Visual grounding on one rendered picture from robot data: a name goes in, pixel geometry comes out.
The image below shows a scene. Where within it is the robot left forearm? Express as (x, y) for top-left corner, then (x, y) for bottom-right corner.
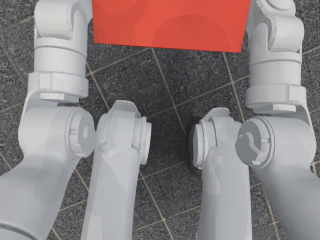
(18, 0), (93, 147)

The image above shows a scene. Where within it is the robot right forearm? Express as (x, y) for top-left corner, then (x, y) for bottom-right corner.
(245, 0), (317, 149)

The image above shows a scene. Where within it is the left robot upper arm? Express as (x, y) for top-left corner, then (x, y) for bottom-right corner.
(0, 106), (97, 240)

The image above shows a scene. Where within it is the left robot thigh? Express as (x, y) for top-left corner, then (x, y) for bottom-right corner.
(80, 109), (152, 240)

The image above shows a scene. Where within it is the right robot upper arm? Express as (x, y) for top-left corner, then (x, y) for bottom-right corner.
(235, 116), (320, 240)

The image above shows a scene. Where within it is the carton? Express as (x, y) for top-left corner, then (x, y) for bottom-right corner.
(92, 0), (251, 53)

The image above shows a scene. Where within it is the robot right shin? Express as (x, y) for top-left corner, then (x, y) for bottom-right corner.
(193, 107), (242, 170)

